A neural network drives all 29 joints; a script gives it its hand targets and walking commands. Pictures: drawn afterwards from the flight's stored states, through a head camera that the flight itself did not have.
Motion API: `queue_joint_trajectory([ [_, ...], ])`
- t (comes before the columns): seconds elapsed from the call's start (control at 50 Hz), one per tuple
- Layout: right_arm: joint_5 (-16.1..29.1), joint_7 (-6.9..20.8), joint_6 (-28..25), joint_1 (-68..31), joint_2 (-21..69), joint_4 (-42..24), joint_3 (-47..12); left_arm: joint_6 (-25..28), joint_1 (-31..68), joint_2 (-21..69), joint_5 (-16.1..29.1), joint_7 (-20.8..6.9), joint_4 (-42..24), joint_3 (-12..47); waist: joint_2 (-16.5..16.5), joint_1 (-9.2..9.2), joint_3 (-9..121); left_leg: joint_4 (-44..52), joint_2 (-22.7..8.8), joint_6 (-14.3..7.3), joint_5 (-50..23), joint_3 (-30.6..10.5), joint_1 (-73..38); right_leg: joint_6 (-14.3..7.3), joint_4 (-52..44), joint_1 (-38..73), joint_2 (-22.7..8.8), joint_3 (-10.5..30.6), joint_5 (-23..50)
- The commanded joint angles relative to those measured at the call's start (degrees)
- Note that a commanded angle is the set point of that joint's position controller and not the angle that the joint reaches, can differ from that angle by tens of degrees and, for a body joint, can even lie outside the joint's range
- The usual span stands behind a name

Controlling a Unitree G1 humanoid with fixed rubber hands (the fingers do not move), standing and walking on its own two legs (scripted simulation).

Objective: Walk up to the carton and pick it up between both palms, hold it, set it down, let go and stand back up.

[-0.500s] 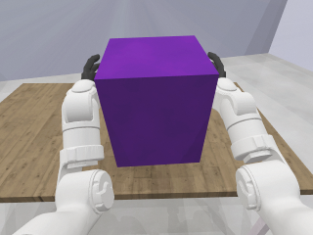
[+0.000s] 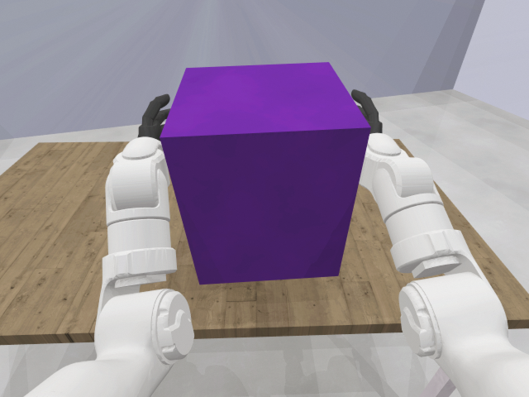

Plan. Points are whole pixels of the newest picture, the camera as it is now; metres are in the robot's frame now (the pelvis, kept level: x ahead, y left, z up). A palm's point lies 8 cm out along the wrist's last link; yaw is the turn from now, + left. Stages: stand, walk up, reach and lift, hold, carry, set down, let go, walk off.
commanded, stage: hold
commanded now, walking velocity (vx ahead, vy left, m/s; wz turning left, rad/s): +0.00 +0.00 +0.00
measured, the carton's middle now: (263, 174) +0.36 +0.00 +0.22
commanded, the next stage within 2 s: none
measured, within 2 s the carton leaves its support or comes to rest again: neither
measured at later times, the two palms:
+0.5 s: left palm (153, 145) +0.37 +0.15 +0.27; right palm (364, 140) +0.37 -0.15 +0.27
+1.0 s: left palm (151, 145) +0.37 +0.15 +0.27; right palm (364, 141) +0.37 -0.15 +0.27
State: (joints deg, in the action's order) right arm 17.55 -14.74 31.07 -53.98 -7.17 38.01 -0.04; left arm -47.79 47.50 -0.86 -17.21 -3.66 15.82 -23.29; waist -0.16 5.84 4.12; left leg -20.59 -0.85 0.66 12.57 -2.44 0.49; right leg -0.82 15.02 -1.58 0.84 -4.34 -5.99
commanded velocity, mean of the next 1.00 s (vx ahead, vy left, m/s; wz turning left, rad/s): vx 0.00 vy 0.00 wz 0.00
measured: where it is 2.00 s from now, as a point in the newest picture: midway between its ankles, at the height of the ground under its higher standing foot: outside the picture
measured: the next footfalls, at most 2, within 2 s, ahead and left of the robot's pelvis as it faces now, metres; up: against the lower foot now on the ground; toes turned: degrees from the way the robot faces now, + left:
none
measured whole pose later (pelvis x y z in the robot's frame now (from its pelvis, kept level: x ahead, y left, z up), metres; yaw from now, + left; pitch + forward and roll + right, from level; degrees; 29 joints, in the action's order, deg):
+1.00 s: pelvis +0.00 +0.00 +0.00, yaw +0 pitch -7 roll -1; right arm 17.5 -14.4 31.1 -54.2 -7.2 38.1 0.6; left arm -47.8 47.9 -0.9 -17.4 -3.3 15.8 -22.9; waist -0.3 5.8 4.4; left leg -20.8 -0.6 0.4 12.8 -2.2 0.8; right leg -0.6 15.0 -1.9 0.6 -4.1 -6.1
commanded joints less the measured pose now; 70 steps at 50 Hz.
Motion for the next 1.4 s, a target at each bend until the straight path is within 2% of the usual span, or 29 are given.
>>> queue_joint_trajectory([
  [0.0, 7.6, 6.6, -2.3, -42.3, 37.9, -16.9, -14.5, 3.7, 41.5, 31.5, 9.7, -7.5, -5.8, 26.4, -2.0, 0.49, 18.3, 3.8, 3.6, 2.2, -12.7, 2.0, 7.3, 2.3, 1.9, 14.8, 3.6, 1.7, 8.8],
  [0.02, 7.9, 6.7, -2.5, -43.0, 38.0, -18.1, -15.0, 3.7, 41.4, 31.4, 9.8, -7.4, -5.7, 26.2, -1.5, -0.47, 19.3, 3.7, 3.7, 2.0, -12.6, 2.1, 7.7, 2.6, 1.9, 14.9, 3.5, 2.0, 8.7],
  [0.08, 7.2, 7.0, -2.6, -44.1, 38.2, -17.7, -14.6, 3.4, 40.6, 31.2, 9.3, -7.3, -3.4, 25.4, -0.8, -0.82, 19.5, 4.5, 3.8, 1.2, -9.7, 2.4, 8.8, 2.7, 1.5, 14.9, 3.2, 2.0, 6.8],
  [0.1, 6.7, 7.0, -2.4, -42.8, 38.0, -15.8, -13.8, 3.6, 41.1, 31.4, 9.4, -7.3, -3.2, 25.8, -1.5, 0.05, 18.6, 4.8, 3.8, 1.5, -9.2, 2.3, 8.8, 2.5, 1.5, 14.4, 3.2, 2.2, 6.7],
  [0.18, 5.9, 7.5, -3.0, -44.7, 37.2, -13.9, -12.2, 3.7, 42.0, 32.1, 8.7, -7.5, 0.4, 24.9, -2.1, -0.17, 16.7, 6.1, 3.0, 1.1, -4.8, 2.0, 10.7, 2.1, 1.4, 13.8, 3.4, 1.9, 3.1],
  [0.24, 6.0, 7.4, -3.5, -45.6, 38.2, -15.3, -12.6, 4.5, 43.2, 32.3, 9.7, -7.1, -1.5, 25.6, -2.4, -0.22, 20.0, 5.2, 3.3, 1.1, -6.2, 1.8, 10.4, 2.2, 1.7, 14.5, 2.9, 2.4, 4.4],
  [0.26, 6.2, 7.3, -3.1, -44.6, 38.2, -13.5, -12.9, 4.4, 41.7, 31.0, 8.8, -7.0, 0.2, 24.0, -1.3, -0.65, 18.3, 4.9, 3.7, 0.9, -7.2, 2.1, 9.8, 2.5, 1.3, 14.1, 2.9, 2.3, 5.2],
  [0.32, 7.2, 6.6, -3.1, -44.1, 39.3, -16.4, -14.4, 4.5, 41.5, 30.8, 9.7, -7.1, -2.5, 24.7, -0.2, -0.10, 20.7, 3.5, 4.3, 1.0, -11.3, 2.1, 7.8, 3.2, 1.6, 15.3, 2.8, 2.4, 10.0],
  [0.38, 7.3, 6.2, -2.6, -43.0, 37.8, -16.0, -14.2, 3.6, 39.0, 30.6, 8.6, -7.7, -1.2, 24.0, -0.9, -0.16, 17.9, 4.0, 4.2, 1.4, -11.5, 2.1, 8.0, 2.8, 1.2, 15.3, 2.9, 2.3, 9.5],
  [0.4, 8.2, 6.3, -2.7, -43.1, 38.2, -17.6, -14.8, 3.8, 40.0, 30.9, 9.5, -7.7, -4.0, 25.2, -1.4, 0.11, 20.7, 3.4, 4.2, 1.7, -13.2, 2.0, 7.5, 2.9, 1.6, 16.3, 2.9, 2.3, 11.2],
  [0.44, 7.9, 6.2, -2.2, -42.2, 37.2, -16.0, -14.1, 3.5, 39.9, 30.7, 9.2, -7.9, -3.7, 25.3, -2.1, 1.01, 19.1, 3.4, 4.1, 2.2, -13.6, 1.8, 6.9, 2.7, 1.5, 15.5, 3.0, 1.9, 11.1],
  [0.5, 9.0, 6.2, -2.5, -42.8, 37.8, -20.6, -16.0, 3.5, 38.7, 30.7, 9.7, -7.9, -5.8, 25.6, -1.0, -0.29, 21.9, 2.5, 4.3, 1.9, -16.0, 2.0, 6.4, 3.0, 2.2, 17.0, 3.4, 2.0, 13.2],
  [0.52, 9.1, 6.2, -2.1, -41.4, 37.4, -19.6, -15.8, 3.4, 38.7, 30.5, 9.6, -7.7, -6.9, 26.0, -1.6, 0.38, 21.4, 2.5, 4.2, 2.3, -16.8, 1.9, 6.0, 2.8, 2.2, 17.1, 3.4, 1.9, 13.5],
  [0.56, 8.0, 6.5, -1.7, -41.3, 37.2, -17.6, -15.1, 3.3, 39.2, 30.0, 8.5, -7.7, -5.0, 24.6, -0.8, -0.39, 17.5, 3.5, 3.9, 1.9, -13.7, 2.2, 6.9, 2.7, 1.6, 15.3, 3.6, 1.7, 9.7],
  [0.6, 7.3, 6.9, -2.0, -41.7, 36.9, -16.8, -14.1, 3.2, 40.5, 31.0, 9.0, -7.6, -5.4, 26.2, -2.6, 0.31, 17.5, 4.0, 3.4, 2.3, -12.5, 2.0, 7.7, 2.2, 1.7, 14.3, 3.5, 1.6, 8.0],
  [0.64, 7.3, 6.9, -2.6, -42.9, 37.4, -19.2, -15.1, 3.0, 38.9, 31.5, 9.0, -7.6, -4.6, 26.2, -1.5, -0.54, 18.8, 3.6, 3.7, 1.9, -12.8, 2.3, 7.8, 2.2, 1.8, 15.7, 3.6, 1.8, 9.3],
  [0.7, 8.0, 6.8, -2.5, -42.3, 37.4, -18.5, -15.1, 3.3, 39.9, 31.7, 9.7, -7.4, -6.2, 27.2, -2.7, 0.26, 19.5, 2.8, 3.8, 2.3, -14.7, 2.0, 6.1, 2.3, 2.1, 15.2, 3.6, 1.9, 11.0],
  [0.76, 7.9, 6.5, -2.2, -40.7, 37.6, -17.8, -15.0, 3.6, 40.0, 31.2, 10.1, -7.3, -6.6, 27.3, -2.0, 0.98, 19.7, 3.4, 3.9, 2.2, -13.6, 1.9, 6.6, 2.5, 2.0, 15.1, 3.4, 1.9, 11.0],
  [0.78, 7.6, 6.5, -2.0, -41.1, 36.7, -17.5, -14.9, 3.2, 38.9, 31.2, 9.3, -7.4, -5.0, 26.5, -2.2, 0.38, 18.2, 3.6, 3.9, 2.2, -12.9, 2.1, 7.3, 2.4, 1.7, 15.1, 3.4, 2.1, 10.1],
  [0.86, 7.2, 6.7, -2.1, -41.6, 36.5, -16.7, -13.8, 3.1, 39.3, 32.5, 9.2, -7.7, -4.7, 27.1, -3.5, 1.16, 17.7, 4.0, 3.5, 2.6, -12.8, 1.7, 7.3, 1.9, 1.7, 15.2, 3.7, 1.7, 9.1],
  [0.94, 7.6, 7.1, -2.4, -42.0, 37.0, -17.6, -14.4, 3.8, 41.2, 32.5, 10.3, -7.1, -6.9, 27.6, -2.9, 0.58, 21.0, 3.4, 3.4, 2.5, -13.7, 1.6, 6.8, 2.0, 2.3, 15.3, 3.7, 1.9, 9.1],
  [0.96, 7.3, 7.2, -2.4, -43.0, 36.6, -17.6, -14.3, 3.4, 40.3, 31.7, 9.4, -7.0, -4.2, 26.4, -2.5, -0.10, 18.9, 3.6, 3.4, 2.3, -12.7, 1.8, 7.1, 1.9, 1.8, 14.7, 3.8, 1.8, 7.9],
  [1.0, 6.4, 7.6, -1.9, -42.2, 36.6, -13.1, -13.1, 3.5, 41.8, 31.0, 8.7, -7.2, -2.9, 24.9, -1.6, -0.16, 15.6, 5.1, 3.1, 1.8, -9.4, 2.0, 8.4, 1.9, 1.2, 13.1, 3.8, 1.8, 4.9],
  [1.04, 6.7, 7.8, -2.5, -43.6, 37.4, -15.1, -13.8, 3.6, 41.6, 31.2, 8.8, -7.4, -2.8, 24.3, -0.4, -1.15, 18.1, 5.1, 3.2, 1.2, -9.3, 2.1, 9.1, 2.2, 1.7, 14.9, 3.5, 2.2, 6.3],
  [1.08, 7.4, 7.4, -2.8, -44.5, 36.8, -17.2, -14.4, 3.1, 38.8, 31.6, 8.7, -7.4, -0.7, 24.3, -1.2, -1.27, 18.1, 4.0, 3.5, 1.5, -11.6, 2.3, 8.1, 1.9, 1.6, 15.2, 3.6, 2.3, 8.4],
  [1.16, 6.8, 7.2, -2.7, -43.9, 37.6, -15.5, -13.7, 3.5, 41.2, 31.2, 9.1, -7.4, -2.0, 24.8, -1.1, -0.23, 18.3, 4.7, 3.8, 1.4, -9.6, 2.5, 8.3, 2.4, 1.2, 14.2, 3.2, 2.2, 7.2],
  [1.24, 7.7, 6.5, -2.6, -42.3, 36.5, -16.7, -14.1, 3.1, 38.2, 31.8, 9.1, -7.6, -2.6, 25.7, -2.4, 0.82, 18.7, 3.1, 4.0, 2.1, -14.1, 2.2, 6.1, 2.4, 1.4, 14.8, 3.3, 2.0, 11.4],
  [1.32, 8.3, 6.3, -2.0, -41.9, 37.8, -17.2, -15.2, 3.3, 39.2, 30.0, 8.8, -7.9, -4.8, 24.6, -0.7, -0.20, 18.6, 3.1, 4.3, 1.7, -14.8, 2.2, 6.9, 2.9, 1.9, 16.4, 3.4, 2.1, 12.2],
  [1.38, 8.3, 6.5, -2.6, -43.9, 37.7, -19.9, -15.0, 3.5, 40.8, 31.6, 10.2, -7.7, -5.8, 27.0, -1.7, 0.35, 21.1, 3.1, 3.8, 2.0, -14.0, 1.8, 6.8, 2.7, 2.1, 15.4, 3.4, 2.0, 11.0],
])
